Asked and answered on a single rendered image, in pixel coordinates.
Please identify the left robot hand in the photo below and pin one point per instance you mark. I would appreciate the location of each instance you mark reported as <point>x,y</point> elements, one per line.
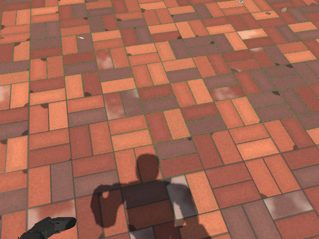
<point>48,227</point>

